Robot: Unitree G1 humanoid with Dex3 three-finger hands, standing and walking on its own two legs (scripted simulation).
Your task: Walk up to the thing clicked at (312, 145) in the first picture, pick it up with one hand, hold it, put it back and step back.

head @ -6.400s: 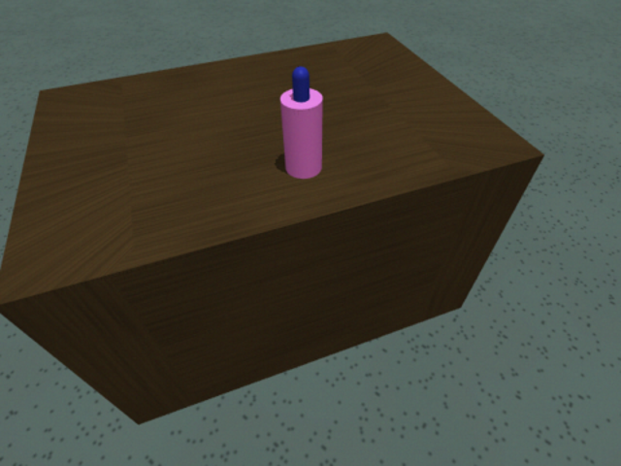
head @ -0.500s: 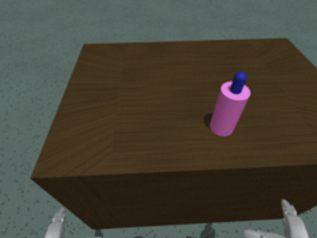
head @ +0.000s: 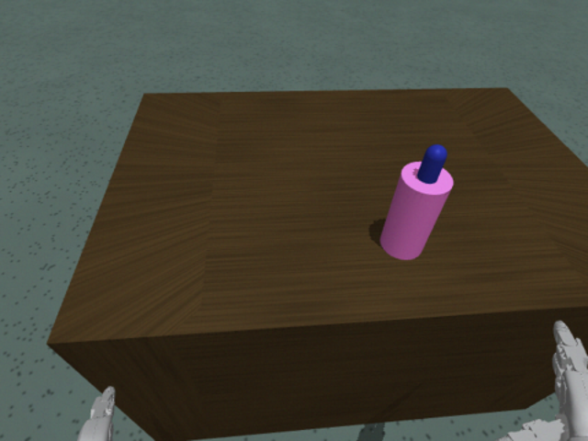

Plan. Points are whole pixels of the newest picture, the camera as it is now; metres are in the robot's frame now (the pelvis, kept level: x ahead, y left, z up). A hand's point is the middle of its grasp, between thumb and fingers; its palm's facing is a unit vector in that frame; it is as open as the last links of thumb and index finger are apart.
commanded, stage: rise first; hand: right
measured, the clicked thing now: (417, 201) +0.50 -0.22 +0.04
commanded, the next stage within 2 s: go down in 0.84 s
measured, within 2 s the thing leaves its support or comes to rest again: neither
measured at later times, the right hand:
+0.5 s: hand (556, 394) +0.17 -0.28 +0.05, palm faces +0.36 +0.84 -0.40, open 17.6 cm
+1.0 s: hand (574, 390) +0.17 -0.29 +0.07, palm faces +0.39 +0.83 -0.41, open 17.4 cm
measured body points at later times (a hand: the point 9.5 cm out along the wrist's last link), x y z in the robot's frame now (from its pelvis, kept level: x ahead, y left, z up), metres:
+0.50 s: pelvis -0.02 +0.00 +0.00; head -0.02 +0.01 +0.45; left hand +0.15 +0.26 -0.08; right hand +0.15 -0.32 +0.08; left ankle -0.03 +0.12 -0.74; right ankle +0.00 -0.14 -0.74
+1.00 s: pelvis -0.02 -0.01 +0.00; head -0.02 +0.01 +0.45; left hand +0.15 +0.26 -0.09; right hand +0.14 -0.33 +0.09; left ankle -0.03 +0.12 -0.74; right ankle +0.00 -0.14 -0.74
